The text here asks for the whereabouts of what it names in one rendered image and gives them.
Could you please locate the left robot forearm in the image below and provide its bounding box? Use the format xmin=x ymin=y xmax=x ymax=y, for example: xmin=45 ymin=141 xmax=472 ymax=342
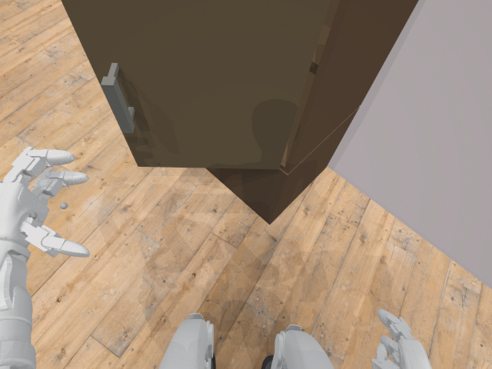
xmin=0 ymin=238 xmax=36 ymax=369

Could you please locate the cupboard door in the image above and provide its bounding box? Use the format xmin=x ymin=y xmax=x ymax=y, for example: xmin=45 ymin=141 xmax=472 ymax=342
xmin=61 ymin=0 xmax=330 ymax=169

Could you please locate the robot right thigh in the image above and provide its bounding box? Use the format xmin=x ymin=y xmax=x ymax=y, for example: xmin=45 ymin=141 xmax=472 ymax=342
xmin=274 ymin=330 xmax=334 ymax=369

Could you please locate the robot left thigh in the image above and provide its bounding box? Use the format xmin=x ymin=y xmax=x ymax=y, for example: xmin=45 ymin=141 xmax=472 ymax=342
xmin=159 ymin=319 xmax=214 ymax=369

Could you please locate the robot left hand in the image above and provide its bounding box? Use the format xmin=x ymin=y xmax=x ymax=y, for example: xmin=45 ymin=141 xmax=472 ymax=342
xmin=0 ymin=147 xmax=90 ymax=258

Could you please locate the robot thigh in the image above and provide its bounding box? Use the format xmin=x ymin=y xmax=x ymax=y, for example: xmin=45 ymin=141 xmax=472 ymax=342
xmin=274 ymin=330 xmax=334 ymax=369
xmin=159 ymin=319 xmax=214 ymax=369

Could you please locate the robot right hand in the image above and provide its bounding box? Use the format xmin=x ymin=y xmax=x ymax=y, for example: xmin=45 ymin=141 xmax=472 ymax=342
xmin=372 ymin=309 xmax=432 ymax=369

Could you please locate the handle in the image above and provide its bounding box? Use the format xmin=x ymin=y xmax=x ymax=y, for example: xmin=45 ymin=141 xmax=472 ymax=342
xmin=101 ymin=63 xmax=135 ymax=133

